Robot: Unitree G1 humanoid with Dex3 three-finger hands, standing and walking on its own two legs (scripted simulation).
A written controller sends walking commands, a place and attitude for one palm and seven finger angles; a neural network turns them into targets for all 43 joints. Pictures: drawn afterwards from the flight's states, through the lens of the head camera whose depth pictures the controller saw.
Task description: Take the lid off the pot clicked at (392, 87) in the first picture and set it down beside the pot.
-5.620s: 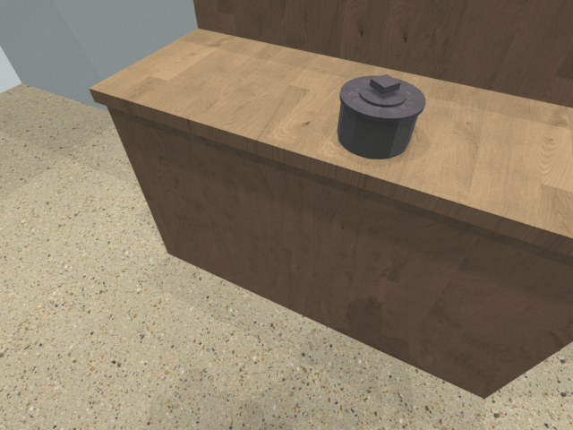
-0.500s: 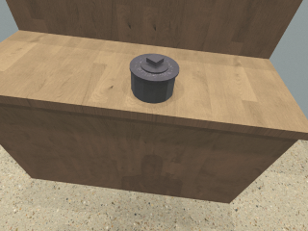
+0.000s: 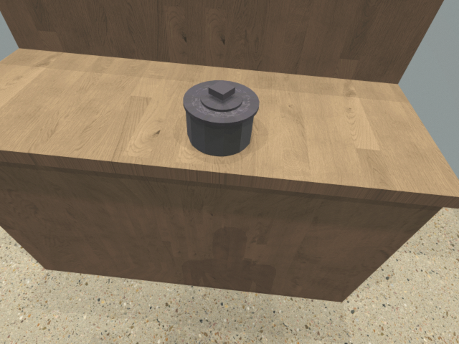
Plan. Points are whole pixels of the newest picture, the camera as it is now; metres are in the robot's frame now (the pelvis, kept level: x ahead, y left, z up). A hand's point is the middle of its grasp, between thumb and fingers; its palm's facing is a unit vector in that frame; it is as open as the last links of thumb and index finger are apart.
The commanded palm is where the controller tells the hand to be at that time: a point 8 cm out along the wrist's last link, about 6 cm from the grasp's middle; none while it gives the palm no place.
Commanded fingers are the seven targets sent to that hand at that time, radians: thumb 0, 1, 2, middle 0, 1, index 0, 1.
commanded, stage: shuffle to correct the standing spot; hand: left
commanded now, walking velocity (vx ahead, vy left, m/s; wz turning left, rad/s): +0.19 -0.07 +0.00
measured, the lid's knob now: (221, 90) +0.59 +0.07 +0.15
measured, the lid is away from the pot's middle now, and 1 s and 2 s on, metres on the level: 0.00 0.00 0.00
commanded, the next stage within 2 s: come to a stop and stand still in 0.40 s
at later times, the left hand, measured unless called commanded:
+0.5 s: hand out of the picture +0.02 +0.13 -0.19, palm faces +0.11 -0.99 -0.09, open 7.4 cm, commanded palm none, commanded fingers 0.00 0.90 0.90 -0.20 -0.30 -0.20 -0.30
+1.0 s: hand (164, 314) +0.21 +0.15 -0.16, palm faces +0.01 -0.96 -0.27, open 7.3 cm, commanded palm none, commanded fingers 0.00 0.90 0.90 -0.20 -0.30 -0.20 -0.30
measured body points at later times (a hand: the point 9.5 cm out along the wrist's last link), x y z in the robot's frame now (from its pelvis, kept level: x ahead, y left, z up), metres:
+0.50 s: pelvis +0.11 +0.00 -0.02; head +0.13 +0.02 +0.43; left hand +0.01 +0.18 -0.18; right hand +0.18 -0.24 -0.15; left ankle +0.17 +0.08 -0.74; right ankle -0.01 -0.11 -0.73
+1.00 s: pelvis +0.14 -0.05 -0.01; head +0.17 -0.06 +0.44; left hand +0.21 +0.20 -0.14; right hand +0.18 -0.28 -0.17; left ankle +0.15 +0.07 -0.72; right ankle +0.15 -0.16 -0.74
